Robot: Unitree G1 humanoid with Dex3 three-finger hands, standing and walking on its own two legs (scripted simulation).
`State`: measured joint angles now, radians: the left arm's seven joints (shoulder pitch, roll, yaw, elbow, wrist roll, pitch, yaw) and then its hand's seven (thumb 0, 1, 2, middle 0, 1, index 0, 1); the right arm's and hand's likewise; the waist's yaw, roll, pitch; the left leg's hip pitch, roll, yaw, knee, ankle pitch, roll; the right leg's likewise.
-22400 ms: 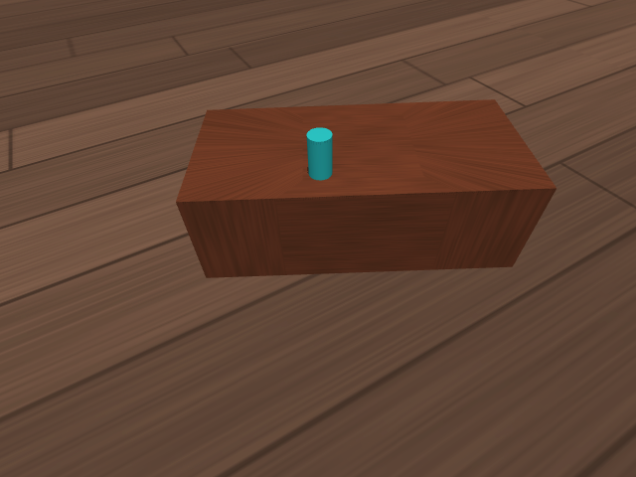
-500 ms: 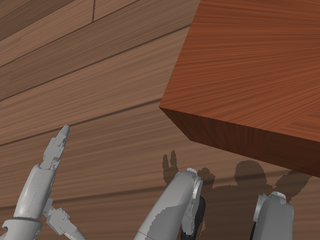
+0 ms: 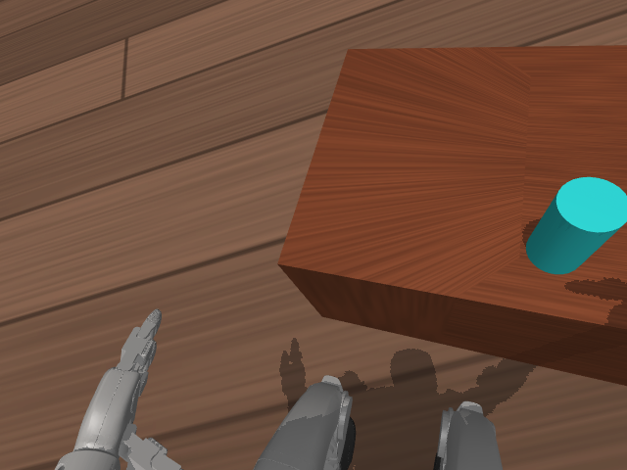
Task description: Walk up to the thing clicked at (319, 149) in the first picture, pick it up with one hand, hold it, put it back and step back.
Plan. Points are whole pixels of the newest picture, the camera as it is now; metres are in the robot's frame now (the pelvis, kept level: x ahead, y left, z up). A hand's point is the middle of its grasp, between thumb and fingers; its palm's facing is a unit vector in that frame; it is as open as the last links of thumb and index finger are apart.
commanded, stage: home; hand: right
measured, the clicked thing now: (571, 230) +0.51 -0.24 -0.14
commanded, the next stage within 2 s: none
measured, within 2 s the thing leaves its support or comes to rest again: neither
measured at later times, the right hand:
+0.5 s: hand out of the picture +0.33 -0.29 +0.01, palm faces +0.27 +0.91 -0.31, open 17.5 cm
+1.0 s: hand out of the picture +0.19 -0.17 +0.02, palm faces +0.20 +0.95 -0.25, open 17.7 cm
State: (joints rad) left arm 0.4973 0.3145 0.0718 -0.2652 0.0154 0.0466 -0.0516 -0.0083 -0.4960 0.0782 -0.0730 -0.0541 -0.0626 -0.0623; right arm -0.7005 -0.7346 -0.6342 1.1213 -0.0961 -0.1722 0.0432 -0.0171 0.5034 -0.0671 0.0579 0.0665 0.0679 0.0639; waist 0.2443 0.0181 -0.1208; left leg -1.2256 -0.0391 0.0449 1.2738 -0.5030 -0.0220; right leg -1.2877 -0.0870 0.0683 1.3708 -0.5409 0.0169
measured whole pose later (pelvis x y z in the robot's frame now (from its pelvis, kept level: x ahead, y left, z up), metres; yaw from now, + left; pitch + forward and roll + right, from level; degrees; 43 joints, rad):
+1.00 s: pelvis +0.04 +0.02 +0.09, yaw -5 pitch +7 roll +1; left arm 0.29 0.21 -0.02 0.43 -0.04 0.04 0.13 0.01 0.90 0.90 -0.21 -0.30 -0.20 -0.30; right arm 0.46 -0.19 0.01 0.09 0.03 0.11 -0.13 -0.02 0.58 -0.03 0.06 0.05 0.05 0.04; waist 0.01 -0.02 -0.07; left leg -0.57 0.01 0.04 0.91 -0.46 0.00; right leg -0.61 -0.05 0.04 0.93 -0.45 0.03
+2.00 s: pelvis +0.05 +0.00 +0.09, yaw -4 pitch +7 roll +2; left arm 0.26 0.20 -0.02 0.51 -0.01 -0.11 0.16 0.01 0.90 0.90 -0.21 -0.30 -0.21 -0.30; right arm 0.44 -0.19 0.01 0.04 0.01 0.24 -0.15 -0.01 0.56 -0.04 0.05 0.05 0.05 0.05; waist 0.02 -0.02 -0.08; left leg -0.55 0.01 0.02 0.89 -0.46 -0.02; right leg -0.59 -0.04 0.02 0.94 -0.47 0.02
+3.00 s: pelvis +0.04 +0.01 +0.09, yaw -4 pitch +5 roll +1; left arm 0.24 0.22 -0.02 0.57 0.05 -0.11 0.14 0.01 0.90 0.90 -0.21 -0.30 -0.20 -0.30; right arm 0.39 -0.22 0.02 0.14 -0.04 0.18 -0.11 -0.01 0.55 -0.05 0.06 0.05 0.05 0.05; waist 0.01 -0.02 -0.05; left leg -0.52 0.01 0.02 0.90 -0.47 -0.01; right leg -0.56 -0.04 0.02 0.93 -0.46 0.02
